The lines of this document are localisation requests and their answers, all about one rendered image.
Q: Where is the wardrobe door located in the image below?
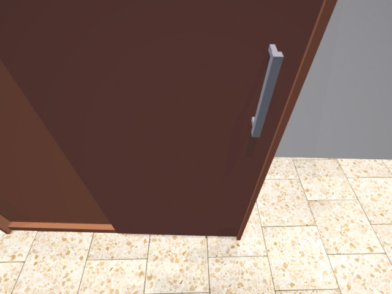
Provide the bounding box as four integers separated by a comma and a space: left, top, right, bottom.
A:
0, 0, 324, 237
0, 59, 111, 224

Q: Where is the handle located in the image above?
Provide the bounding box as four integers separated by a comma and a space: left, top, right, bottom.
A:
251, 44, 284, 137

